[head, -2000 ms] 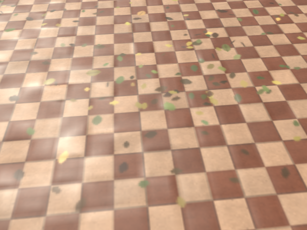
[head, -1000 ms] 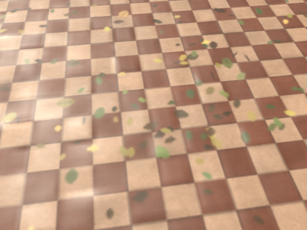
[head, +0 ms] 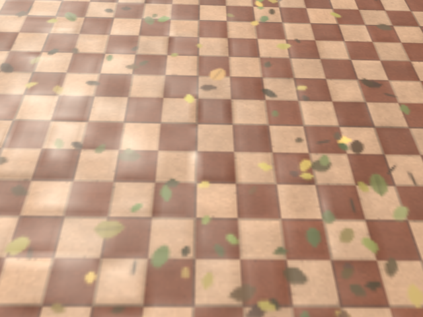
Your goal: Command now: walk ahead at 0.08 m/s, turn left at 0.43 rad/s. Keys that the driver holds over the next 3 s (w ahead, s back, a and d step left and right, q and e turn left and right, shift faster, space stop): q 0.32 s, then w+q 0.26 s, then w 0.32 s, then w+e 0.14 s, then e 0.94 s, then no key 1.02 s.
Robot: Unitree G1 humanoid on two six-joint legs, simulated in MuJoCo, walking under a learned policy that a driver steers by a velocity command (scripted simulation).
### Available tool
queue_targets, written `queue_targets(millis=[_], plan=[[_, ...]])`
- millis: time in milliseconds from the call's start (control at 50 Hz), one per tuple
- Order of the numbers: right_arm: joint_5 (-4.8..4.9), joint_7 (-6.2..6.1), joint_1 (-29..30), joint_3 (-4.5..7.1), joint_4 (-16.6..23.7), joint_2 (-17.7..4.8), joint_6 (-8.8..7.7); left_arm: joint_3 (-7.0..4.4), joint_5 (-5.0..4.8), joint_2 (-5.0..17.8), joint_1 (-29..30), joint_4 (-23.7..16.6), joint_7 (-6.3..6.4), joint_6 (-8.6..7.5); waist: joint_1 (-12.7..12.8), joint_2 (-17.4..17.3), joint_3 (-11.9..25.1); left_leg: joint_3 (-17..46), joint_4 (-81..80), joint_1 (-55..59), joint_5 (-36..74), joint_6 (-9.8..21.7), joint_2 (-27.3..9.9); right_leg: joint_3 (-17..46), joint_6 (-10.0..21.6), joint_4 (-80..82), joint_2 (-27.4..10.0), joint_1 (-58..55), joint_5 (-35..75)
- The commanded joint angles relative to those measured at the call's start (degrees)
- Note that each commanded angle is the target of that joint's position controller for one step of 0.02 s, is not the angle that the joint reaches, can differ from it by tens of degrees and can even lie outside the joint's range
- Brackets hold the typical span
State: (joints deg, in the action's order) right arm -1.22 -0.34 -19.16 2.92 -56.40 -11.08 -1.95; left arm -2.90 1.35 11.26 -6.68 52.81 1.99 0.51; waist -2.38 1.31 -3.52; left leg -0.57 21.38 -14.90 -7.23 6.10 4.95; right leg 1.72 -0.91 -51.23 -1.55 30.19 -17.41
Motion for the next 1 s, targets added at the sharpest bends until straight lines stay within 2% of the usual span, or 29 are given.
queue_targets(millis=[20, 80, 140, 160, 200, 220, 240, 260, 280, 300, 320, 360, 380, 420, 480, 620, 680, 700, 720, 740, 760, 780, 800, 820, 840, 860, 900, 960, 1000], plan=[[-0.21, -0.38, -1.6, 2.36, 3.7, -9.2, 0.64, -0.86, -0.32, 4.2, -2.6, -2.4, 0.58, 0.46, 1.4, -7.1, 4.9, 17.1, -6.0, 2.6, 9.6, 8.7, -15.9, -0.1, -0.3, 1.2, 0.8, -1.7, -0.4], [-0.41, -0.6, -1.9, 3.11, 4.5, -9.9, 1.59, -0.7, -0.85, 4.3, -0.9, -3.8, 1.09, 0.18, 0.4, -7.5, 4.3, 20.4, -4.6, 3.5, 8.2, 9.2, -15.9, 0.4, -0.3, 4.6, 1.8, -2.5, -3.5], [-0.41, -0.66, -0.6, 3.77, 5.5, -10.8, 2.41, -0.57, -1.55, 4.5, -1.9, -4.7, 1.59, -0.3, 0.3, -8.1, 5.0, 23.7, -2.4, 4.6, 13.0, 8.7, -15.8, 0.6, 0.3, 10.1, 3.2, -6.0, -6.4], [-0.28, -0.64, 0.3, 3.92, 5.9, -10.9, 2.68, -0.56, -1.79, 4.6, -3.1, -4.8, 1.71, -0.51, 0.8, -8.3, 5.4, 24.7, -1.6, 4.5, 14.5, 8.0, -15.5, 0.6, 0.7, 13.4, 3.7, -8.3, -6.5], [0.49, -0.57, 4.2, 4.04, 7.3, -10.8, 3.28, -0.45, -1.86, 4.3, -8.3, -4.1, 1.91, -1.15, 4.0, -7.5, 5.8, 24.3, 1.2, 0.6, 11.8, 4.2, -12.2, 0.0, 1.4, 27.4, 4.1, -17.8, 0.3], [0.9, -0.69, 4.8, 3.58, 8.4, -8.9, 3.41, -1.11, -1.09, 7.0, -10.2, -4.0, 2.21, -1.61, 4.1, -4.0, 6.1, 21.9, 5.2, -4.7, 3.1, 0.8, -8.8, 4.2, 2.4, 34.8, -1.0, -24.1, 2.6], [1.22, -0.9, 1.0, 2.39, 9.0, -3.5, 3.45, -1.85, -0.05, 11.6, -9.2, -5.3, 2.57, -1.54, 1.1, 9.2, 7.3, 11.8, 18.3, -12.1, -17.2, -2.7, -1.3, 17.8, 5.9, 39.1, -16.6, -30.2, 7.4], [0.47, -1.27, 2.1, 3.38, 9.5, -7.2, 3.74, -2.32, 0.23, 14.2, -4.8, -6.8, 2.21, -1.04, 1.1, 13.0, 4.0, 3.3, 29.0, -18.4, -28.6, -4.2, 3.3, 23.9, 13.4, 38.7, -23.2, -23.0, 20.9], [-0.67, -1.02, 2.5, 4.02, 8.9, -10.2, 3.96, -1.67, 0.15, 11.0, -4.7, -7.6, 1.92, -1.05, 0.7, 5.8, 4.0, 5.5, 37.2, -16.0, -26.4, -4.7, -0.2, 20.7, 15.2, 37.7, -21.7, -20.9, 25.5], [-0.76, -0.57, 2.0, 4.39, 8.0, -10.2, 4.29, -0.88, -0.28, 8.3, -2.0, -8.1, 1.67, -1.12, -1.0, 2.3, 2.9, 5.7, 40.8, -15.2, -22.5, -5.2, -1.0, 14.2, 13.8, 36.3, -17.5, -19.4, 26.2], [-0.68, -0.19, 0.9, 4.47, 7.4, -9.9, 4.78, -0.58, -0.13, 7.5, -0.1, -9.1, 1.47, -1.01, -2.0, 2.3, 2.8, 4.8, 43.6, -15.3, -19.6, -6.0, -1.2, 8.9, 11.8, 35.4, -14.0, -19.7, 27.1], [-0.8, 1.2, 1.6, 4.16, 7.6, -9.6, 5.37, -0.7, 0.22, 7.8, -2.5, -9.4, 1.21, -1.25, -0.1, 6.5, 4.0, 3.7, 45.3, -18.2, -14.2, -7.1, -2.5, 5.6, 10.3, 37.7, -11.0, -23.3, 12.5], [-0.76, 1.92, 3.7, 4.03, 8.4, -9.6, 5.48, -0.88, 0.2, 8.1, -4.3, -9.1, 0.92, -1.33, 1.2, 7.4, 3.3, 3.4, 44.6, -20.0, -12.8, -7.5, -3.1, 5.9, 10.2, 39.5, -11.0, -24.5, 4.6], [-0.82, 3.09, 7.9, 3.78, 10.3, -9.6, 5.47, -1.45, -0.02, 9.3, -7.7, -8.2, 0.64, -1.9, 3.3, 6.8, 1.5, 3.3, 41.1, -23.6, -11.1, -8.3, -4.1, 7.2, 10.7, 42.1, -12.6, -28.3, -2.3], [-1.03, 3.92, 11.1, 3.35, 11.8, -8.8, 5.09, -2.27, 0.03, 10.9, -11.6, -6.8, 0.29, -3.26, 4.9, 4.9, 0.8, 3.0, 35.6, -25.3, -10.1, -8.7, -5.5, 6.4, 11.1, 43.5, -14.8, -32.8, -2.4], [-0.78, 5.3, 17.1, 1.91, 15.6, -6.5, 3.86, -2.94, 0.63, 11.5, -14.2, -5.4, -1.35, -4.85, 6.3, 5.8, -0.9, -0.6, 22.4, -18.9, -9.6, -5.8, -7.6, -0.4, 11.0, 44.6, -16.4, -29.1, -4.2], [-1.04, 5.14, 17.8, 1.33, 16.2, -6.4, 2.95, -3.09, 0.81, 12.0, -14.6, -4.4, -2.1, -4.89, 6.0, 6.9, -1.2, -3.4, 15.6, -11.3, -12.3, -3.3, -6.5, -3.6, 10.7, 42.8, -15.7, -25.1, -1.1], [-1.16, 4.87, 16.8, 1.25, 16.0, -6.6, 2.61, -3.17, 0.71, 12.4, -14.7, -4.1, -2.37, -4.68, 5.4, 7.2, -1.0, -4.4, 13.6, -8.3, -12.5, -2.5, -5.8, -3.9, 10.7, 41.8, -16.0, -24.2, 1.6], [-1.37, 4.53, 14.0, 1.13, 15.3, -6.4, 2.22, -3.17, 0.3, 12.6, -14.1, -3.9, -2.63, -4.36, 3.7, 6.8, -0.6, -5.1, 10.4, -3.9, -11.0, -1.6, -5.1, -4.8, 10.4, 39.6, -16.1, -22.6, 4.5], [-1.73, 4.11, 8.8, 1.11, 13.4, -6.2, 1.6, -2.98, -0.37, 12.4, -12.8, -3.7, -2.76, -3.97, 0.6, 4.7, 0.7, -5.9, 5.7, 4.5, -7.3, -0.8, -3.7, -7.2, 9.6, 34.8, -15.0, -18.8, 7.2], [-2.08, 3.39, 1.1, 1.99, 10.1, -8.2, 0.75, -2.18, -0.32, 10.5, -13.0, -3.8, -2.92, -3.8, -2.4, -0.5, 5.0, -4.5, 3.0, 16.1, -7.9, -0.2, -2.6, -11.1, 8.1, 24.3, -11.7, -14.4, 11.5], [-2.85, 2.4, -7.5, 3.05, 8.6, -12.6, -0.1, -0.74, 0.28, 6.7, -11.4, -5.8, -3.13, -3.6, -6.4, -11.8, 10.8, 12.5, -3.7, 26.0, -21.4, 1.3, -15.8, -15.2, 5.7, 5.8, -7.6, -5.7, 0.2], [-0.94, 1.65, -9.2, 4.46, 9.0, -20.7, -0.21, -0.62, 0.31, 5.5, -10.0, -9.2, -3.54, -3.65, -5.8, -22.0, 9.1, 38.3, -13.2, 29.9, -29.4, 7.2, -27.7, -11.4, 4.1, -7.6, 1.3, 12.4, -15.8], [-0.34, 1.18, -5.1, 3.76, 9.3, -17.7, -0.01, -1.79, 0.88, 10.6, -8.4, -8.2, -3.47, -3.24, -4.1, -10.5, 3.9, 33.0, -11.5, 24.6, -25.0, 7.9, -27.1, -4.1, 4.9, -13.6, -2.6, 15.1, -12.3], [-0.26, 1.17, -0.9, 2.5, 10.3, -14.2, -0.21, -1.85, -0.24, 10.2, -8.4, -7.7, -4.26, -3.66, -1.5, -7.9, 1.8, 25.9, -10.6, 19.9, -18.5, 6.2, -23.4, -2.2, 5.5, -13.2, -4.3, 13.0, -5.7], [-0.26, 1.28, 2.0, 1.69, 10.5, -11.5, -0.57, -1.64, -0.75, 9.3, -9.9, -6.4, -4.67, -3.99, 0.8, -6.8, 0.6, 19.6, -11.7, 16.2, -10.5, 4.4, -20.0, -2.0, 5.0, -10.7, -5.5, 10.0, -1.4], [0.19, 1.0, 4.1, 0.77, 10.6, -9.1, -1.71, -1.52, 0.57, 8.7, -12.7, -4.2, -4.82, -3.06, 3.0, -7.5, 1.3, 12.2, -13.0, 14.3, 0.7, 2.7, -15.8, -2.9, 3.7, -9.7, -5.9, 6.1, 3.4], [0.63, 0.74, 0.3, 0.73, 8.4, -9.2, -2.98, -1.35, 0.3, 7.3, -11.5, -4.0, -5.05, -1.94, 3.4, -5.7, 1.1, 6.4, -13.1, 14.7, 14.6, 2.5, -15.6, -2.9, 2.6, -11.4, -4.9, 8.3, 6.9], [0.29, 0.53, -2.6, 0.54, 7.0, -8.7, -3.3, -1.25, -0.15, 6.8, -7.5, -4.9, -5.08, -1.69, 2.2, -5.1, -0.8, 3.8, -13.9, 15.3, 17.6, 1.9, -16.1, -0.9, 2.3, -10.5, -3.7, 12.1, 9.2]])
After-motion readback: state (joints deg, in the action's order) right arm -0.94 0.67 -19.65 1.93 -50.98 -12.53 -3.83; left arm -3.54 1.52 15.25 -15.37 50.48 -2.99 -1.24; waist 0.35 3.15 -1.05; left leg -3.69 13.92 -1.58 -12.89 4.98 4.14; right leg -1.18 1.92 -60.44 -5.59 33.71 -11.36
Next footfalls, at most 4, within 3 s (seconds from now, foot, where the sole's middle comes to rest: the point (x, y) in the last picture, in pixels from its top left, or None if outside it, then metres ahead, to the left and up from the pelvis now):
0.22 right None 0.06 -0.13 -0.78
0.76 left None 0.08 0.15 -0.78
1.26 right None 0.42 0.15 -0.78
1.86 left None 0.39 0.33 -0.78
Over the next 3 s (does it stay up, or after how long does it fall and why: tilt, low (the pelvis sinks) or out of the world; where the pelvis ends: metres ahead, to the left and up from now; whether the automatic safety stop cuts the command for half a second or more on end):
stays up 0.32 0.22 0.00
